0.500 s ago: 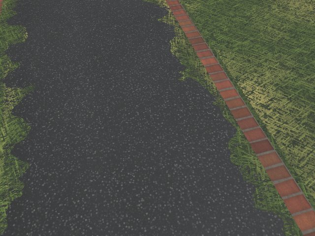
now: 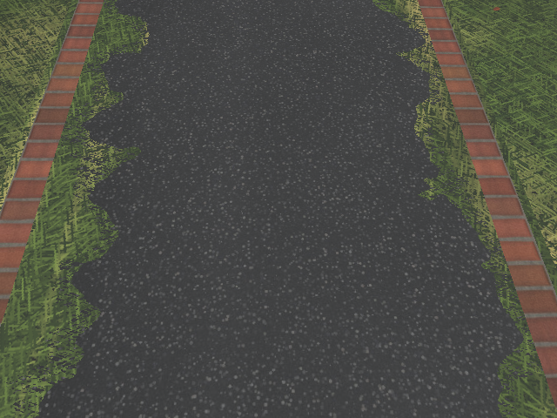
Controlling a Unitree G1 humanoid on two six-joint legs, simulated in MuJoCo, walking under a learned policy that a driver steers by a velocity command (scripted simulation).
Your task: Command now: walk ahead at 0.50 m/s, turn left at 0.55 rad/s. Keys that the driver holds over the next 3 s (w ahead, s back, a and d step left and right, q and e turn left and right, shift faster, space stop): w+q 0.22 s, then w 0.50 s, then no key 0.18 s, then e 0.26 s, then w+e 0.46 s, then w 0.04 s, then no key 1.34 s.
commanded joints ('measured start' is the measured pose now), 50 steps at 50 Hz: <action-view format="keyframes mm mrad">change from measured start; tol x32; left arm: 1 34 72 21 -55 12 11 10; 50 155 42 9 101 -11 96 20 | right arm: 1 -46 -154 -41 -79 2 -21 -20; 50 -185 -98 -10 -15 -36 -35 -11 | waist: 1 43 61 -75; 13 52 150 -124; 15 58 -259 -357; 35 101 -70 -2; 40 -19 356 -457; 50 78 130 -152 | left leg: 1 0 241 -241 -190 231 195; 12 124 245 -380 22 7 76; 17 -526 94 -152 888 -339 -81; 35 -241 157 38 122 80 -66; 38 179 140 53 49 180 6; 40 676 557 -541 42 542 239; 50 41 336 16 -137 651 128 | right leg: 1 -17 -5 -24 -125 118 43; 13 343 77 -15 -659 263 -47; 15 893 -286 574 -724 28 -297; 17 785 -273 627 -827 -261 -271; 38 494 -60 -31 -532 735 -114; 40 -1 153 -28 75 -305 -9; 50 200 8 -26 -248 80 44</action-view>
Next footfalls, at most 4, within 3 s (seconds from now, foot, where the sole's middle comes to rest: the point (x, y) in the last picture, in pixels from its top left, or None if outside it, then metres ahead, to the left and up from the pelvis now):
0.28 right None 0.34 -0.14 -0.78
0.76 left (211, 375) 0.55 0.16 -0.78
1.30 right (300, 344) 0.62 -0.06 -0.78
1.74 left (224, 244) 0.92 0.14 -0.78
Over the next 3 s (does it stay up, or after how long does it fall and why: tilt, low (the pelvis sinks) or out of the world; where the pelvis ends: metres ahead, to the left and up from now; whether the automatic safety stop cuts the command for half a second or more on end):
stays up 0.88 0.03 0.00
